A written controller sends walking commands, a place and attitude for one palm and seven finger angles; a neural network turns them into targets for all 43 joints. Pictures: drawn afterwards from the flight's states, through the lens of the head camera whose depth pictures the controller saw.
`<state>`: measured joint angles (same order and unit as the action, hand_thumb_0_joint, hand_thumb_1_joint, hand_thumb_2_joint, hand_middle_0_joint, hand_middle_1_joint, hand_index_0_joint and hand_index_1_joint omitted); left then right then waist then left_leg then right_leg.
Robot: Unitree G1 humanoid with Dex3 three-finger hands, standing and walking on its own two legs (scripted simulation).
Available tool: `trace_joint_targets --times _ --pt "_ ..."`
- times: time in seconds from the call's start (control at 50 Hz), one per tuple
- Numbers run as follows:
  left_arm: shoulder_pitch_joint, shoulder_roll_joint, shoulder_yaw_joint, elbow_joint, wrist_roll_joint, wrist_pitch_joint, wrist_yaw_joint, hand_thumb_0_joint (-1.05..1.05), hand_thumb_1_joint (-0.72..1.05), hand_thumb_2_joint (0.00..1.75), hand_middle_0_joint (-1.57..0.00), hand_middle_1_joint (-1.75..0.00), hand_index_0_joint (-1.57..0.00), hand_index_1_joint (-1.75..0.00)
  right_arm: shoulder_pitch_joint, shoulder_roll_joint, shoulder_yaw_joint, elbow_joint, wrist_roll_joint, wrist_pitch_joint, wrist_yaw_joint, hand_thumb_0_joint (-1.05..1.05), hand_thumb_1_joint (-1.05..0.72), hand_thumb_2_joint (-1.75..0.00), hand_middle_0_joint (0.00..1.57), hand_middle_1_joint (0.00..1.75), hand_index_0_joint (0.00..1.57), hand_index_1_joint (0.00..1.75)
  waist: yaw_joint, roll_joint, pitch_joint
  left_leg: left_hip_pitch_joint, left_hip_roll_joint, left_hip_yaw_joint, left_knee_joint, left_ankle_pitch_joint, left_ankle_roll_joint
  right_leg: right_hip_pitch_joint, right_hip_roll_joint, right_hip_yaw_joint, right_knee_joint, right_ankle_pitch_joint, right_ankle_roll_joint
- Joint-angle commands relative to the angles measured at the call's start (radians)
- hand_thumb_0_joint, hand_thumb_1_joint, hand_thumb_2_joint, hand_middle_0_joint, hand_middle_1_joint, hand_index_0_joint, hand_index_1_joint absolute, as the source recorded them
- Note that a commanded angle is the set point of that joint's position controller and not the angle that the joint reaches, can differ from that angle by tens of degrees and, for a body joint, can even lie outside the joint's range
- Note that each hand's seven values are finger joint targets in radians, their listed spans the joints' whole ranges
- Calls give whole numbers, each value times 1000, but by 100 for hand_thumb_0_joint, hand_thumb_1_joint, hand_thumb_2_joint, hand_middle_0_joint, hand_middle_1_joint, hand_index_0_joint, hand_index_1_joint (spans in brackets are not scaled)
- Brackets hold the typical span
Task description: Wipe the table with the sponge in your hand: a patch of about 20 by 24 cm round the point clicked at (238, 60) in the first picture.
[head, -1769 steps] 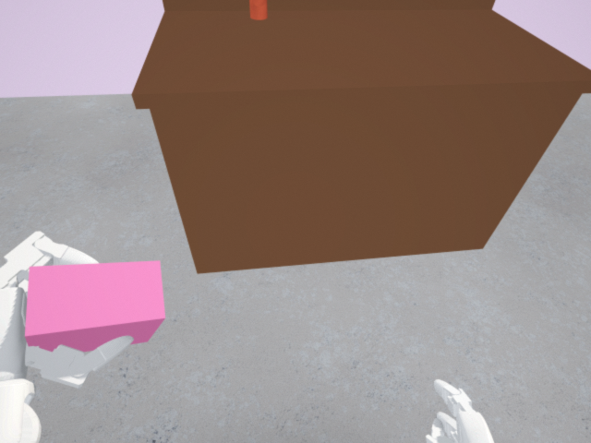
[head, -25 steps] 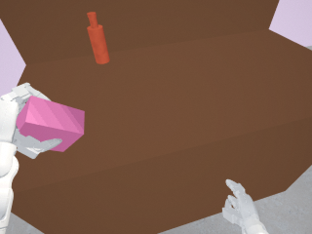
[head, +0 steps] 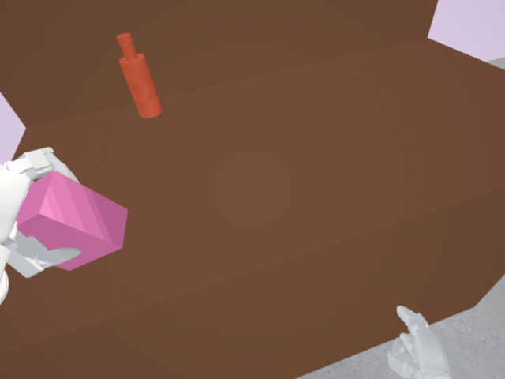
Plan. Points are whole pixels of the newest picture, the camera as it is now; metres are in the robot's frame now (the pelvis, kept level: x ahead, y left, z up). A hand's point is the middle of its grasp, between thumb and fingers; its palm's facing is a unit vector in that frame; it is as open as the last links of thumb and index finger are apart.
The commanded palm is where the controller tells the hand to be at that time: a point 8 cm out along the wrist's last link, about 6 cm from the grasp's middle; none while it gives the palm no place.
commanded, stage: turn the palm down, sponge in hand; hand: left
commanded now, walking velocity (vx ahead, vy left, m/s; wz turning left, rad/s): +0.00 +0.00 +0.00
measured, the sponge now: (75, 230) +0.24 +0.27 +0.18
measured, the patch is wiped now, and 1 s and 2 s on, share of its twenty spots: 0.00 0.00 0.00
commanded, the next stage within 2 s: move the sponge above the wiping area in 1.22 s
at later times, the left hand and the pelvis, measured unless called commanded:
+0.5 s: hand (22, 199) +0.23 +0.30 +0.24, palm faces +0.28 -0.17 -0.94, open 10.3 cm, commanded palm +0.17 +0.30 +0.31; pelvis -0.02 +0.02 +0.01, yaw +0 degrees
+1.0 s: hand (14, 197) +0.22 +0.29 +0.26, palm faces +0.34 -0.06 -0.94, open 10.3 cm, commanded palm +0.16 +0.29 +0.32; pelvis -0.03 +0.01 +0.01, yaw +0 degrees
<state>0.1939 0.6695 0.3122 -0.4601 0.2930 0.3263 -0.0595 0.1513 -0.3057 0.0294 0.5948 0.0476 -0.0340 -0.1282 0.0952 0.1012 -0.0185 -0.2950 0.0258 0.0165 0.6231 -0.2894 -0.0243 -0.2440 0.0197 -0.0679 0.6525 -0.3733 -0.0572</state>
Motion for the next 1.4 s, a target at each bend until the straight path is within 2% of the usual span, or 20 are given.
trace_joint_targets --times 0.0,0.1,0.16,0.2,0.28,0.3,0.4,0.46,0.6,0.64,0.7,0.78,0.8,0.82,0.9,0.94,1.0,1.02,1.3,1.38 --pt "-243 320 185 -205 69 0 52 0 10 130 -120 -160 -120 -160 -271 -49 -3 -205 18 -78 1 0 -90 -90 20 30 20 30 30 -24 -162 123 -19 -8 -57 252 45 2 -56 99 -149 351 43" --pt "-355 320 126 -148 145 99 46 0 10 130 -120 -160 -120 -160 -331 -45 18 -183 29 -56 9 0 -90 -90 20 30 20 30 39 20 -147 126 -19 -26 -113 228 33 10 -44 87 -177 264 28" --pt "-384 314 69 -133 196 146 5 0 10 130 -120 -160 -120 -160 -319 -53 20 -175 17 -31 9 0 -90 -90 20 30 20 30 32 -41 -187 136 -13 -35 -132 262 37 44 -52 68 -181 302 37" --pt "-423 300 40 -134 220 175 -25 0 10 130 -120 -160 -120 -160 -397 -35 39 -182 40 -33 18 0 -90 -90 20 30 20 30 38 -21 -168 155 -20 -36 -142 246 36 31 -36 86 -195 271 22" --pt "-487 293 -35 -170 292 178 -77 0 10 130 -120 -160 -120 -160 -382 -36 36 -178 29 -13 10 0 -90 -90 20 30 20 30 30 -3 -184 172 -18 -56 -178 237 41 41 -39 62 -209 236 25" --pt "-525 298 -30 -180 303 182 -76 0 10 130 -120 -160 -120 -160 -448 -21 50 -189 47 -31 15 0 -90 -90 20 30 20 30 40 35 -166 178 -25 -60 -185 205 38 28 -24 91 -214 188 8" --pt "-550 357 21 -195 359 184 -61 0 10 130 -120 -160 -120 -160 -474 -22 50 -174 35 -33 19 0 -90 -90 20 30 20 30 67 36 -211 181 -24 -84 -206 211 30 68 -20 109 -214 173 -9" --pt "-561 352 9 -165 382 201 -52 0 10 130 -120 -160 -120 -160 -435 -39 41 -155 17 -15 24 0 -90 -90 20 30 20 30 67 37 -232 172 -22 -85 -210 255 28 90 -38 77 -207 217 -1" --pt "-566 284 -41 -134 387 217 -65 0 10 130 -120 -160 -120 -160 -508 -17 52 -168 43 -19 33 0 -90 -90 20 30 20 30 65 -18 -168 163 -24 -86 -214 169 26 38 -31 115 -241 144 -8" --pt "-536 262 -70 -104 398 207 -70 0 10 130 -120 -160 -120 -160 -441 -30 41 -159 37 -11 31 0 -90 -90 20 30 20 30 53 -48 -176 148 -21 -77 -207 165 29 39 -48 88 -242 144 7" --pt "-557 283 -53 -131 421 200 -60 0 10 130 -120 -160 -120 -160 -502 -20 48 -171 43 -21 33 0 -90 -90 20 30 20 30 64 -16 -175 157 -29 -77 -203 144 29 32 -36 134 -245 118 -10" --pt "-594 301 -58 -143 456 175 -41 0 10 130 -120 -160 -120 -160 -456 -31 41 -160 22 -13 31 0 -90 -90 20 30 20 30 61 -5 -193 167 -36 -75 -198 172 34 40 -49 113 -247 127 -1" --pt "-616 320 -34 -155 458 176 -33 0 10 130 -120 -160 -120 -160 -511 -19 49 -168 32 -28 32 0 -90 -90 20 30 20 30 69 -1 -184 169 -39 -79 -194 152 30 36 -37 156 -252 99 -16" --pt "-611 308 -49 -145 456 172 -29 0 10 130 -120 -160 -120 -160 -473 -30 39 -161 19 -23 30 0 -90 -90 20 30 20 30 68 10 -210 164 -36 -73 -188 162 33 58 -49 127 -246 118 -12" --pt "-611 336 -13 -131 460 167 -20 0 10 130 -120 -160 -120 -160 -511 -20 45 -156 27 -30 34 0 -90 -90 20 30 20 30 73 -21 -194 177 -42 -79 -181 180 27 47 -42 179 -262 110 -18" --pt "-607 300 -44 -106 456 162 -24 0 10 130 -120 -160 -120 -160 -462 -27 38 -146 21 -23 37 0 -90 -90 20 30 20 30 61 -14 -192 171 -36 -71 -180 199 28 49 -56 140 -258 146 -5" --pt "-590 297 -37 -86 444 170 -30 0 10 130 -120 -160 -120 -160 -504 -19 43 -154 32 -29 40 0 -90 -90 20 30 20 30 69 -27 -167 169 -39 -70 -177 189 27 41 -49 179 -269 136 -13" --pt "-574 271 -61 -73 442 168 -34 0 10 130 -120 -160 -120 -160 -461 -29 34 -147 22 -22 40 0 -90 -90 20 30 20 30 64 -35 -184 159 -31 -62 -171 194 29 55 -59 141 -260 159 -6" --pt "-603 325 -17 -111 457 165 -31 0 10 130 -120 -160 -120 -160 -495 -21 39 -156 27 -32 40 0 -90 -90 20 30 20 30 71 -22 -190 178 -37 -67 -175 206 28 52 -49 179 -262 157 -13" --pt "-548 278 -48 -140 455 162 -35 0 10 130 -120 -160 -120 -160 -445 -27 27 -159 16 -20 47 0 -90 -90 20 30 20 30 70 -25 -223 186 -35 -54 -166 271 32 85 -65 138 -238 269 -2"
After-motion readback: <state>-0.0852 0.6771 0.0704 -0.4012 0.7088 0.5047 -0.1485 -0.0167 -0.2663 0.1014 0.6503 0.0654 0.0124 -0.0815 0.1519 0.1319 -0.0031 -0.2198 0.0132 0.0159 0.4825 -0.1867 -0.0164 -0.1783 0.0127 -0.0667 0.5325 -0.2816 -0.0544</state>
